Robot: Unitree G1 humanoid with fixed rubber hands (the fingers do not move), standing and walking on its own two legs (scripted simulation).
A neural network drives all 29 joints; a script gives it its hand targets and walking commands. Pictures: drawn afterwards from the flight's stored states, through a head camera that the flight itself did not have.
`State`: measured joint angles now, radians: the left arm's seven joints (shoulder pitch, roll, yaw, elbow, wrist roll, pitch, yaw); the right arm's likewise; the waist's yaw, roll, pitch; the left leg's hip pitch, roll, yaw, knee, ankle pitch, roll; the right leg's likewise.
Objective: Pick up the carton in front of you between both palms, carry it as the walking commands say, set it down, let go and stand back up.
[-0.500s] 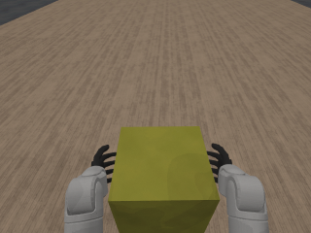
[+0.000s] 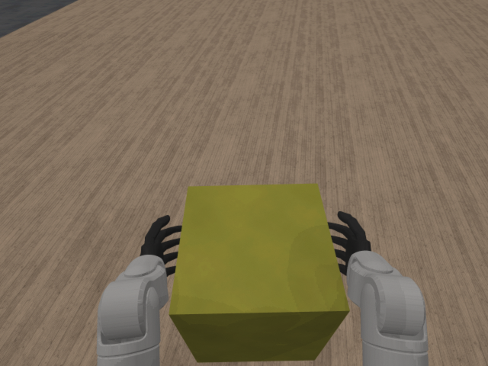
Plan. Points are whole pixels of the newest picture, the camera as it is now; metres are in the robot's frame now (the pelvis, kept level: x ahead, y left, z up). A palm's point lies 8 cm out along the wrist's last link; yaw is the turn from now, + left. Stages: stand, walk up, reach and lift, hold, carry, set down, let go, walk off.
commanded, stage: carry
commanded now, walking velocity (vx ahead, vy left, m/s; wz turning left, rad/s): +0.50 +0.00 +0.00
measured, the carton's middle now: (254, 277) +0.28 +0.01 +0.01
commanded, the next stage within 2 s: none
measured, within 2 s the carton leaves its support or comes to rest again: neither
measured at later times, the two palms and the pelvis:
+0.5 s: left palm (187, 140) +0.57 +0.16 +0.08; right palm (322, 142) +0.56 -0.14 +0.08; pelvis +0.30 +0.02 -0.01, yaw -2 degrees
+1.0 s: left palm (183, 120) +0.66 +0.18 +0.07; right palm (304, 116) +0.67 -0.12 +0.08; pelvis +0.40 +0.03 -0.01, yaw +0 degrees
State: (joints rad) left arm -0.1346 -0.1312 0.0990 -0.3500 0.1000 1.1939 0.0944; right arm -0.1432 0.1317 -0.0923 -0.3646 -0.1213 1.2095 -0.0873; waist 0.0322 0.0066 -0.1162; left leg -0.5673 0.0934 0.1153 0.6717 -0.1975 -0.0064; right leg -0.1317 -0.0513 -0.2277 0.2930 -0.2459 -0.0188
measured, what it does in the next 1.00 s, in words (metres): walks ahead: left foot, then right foot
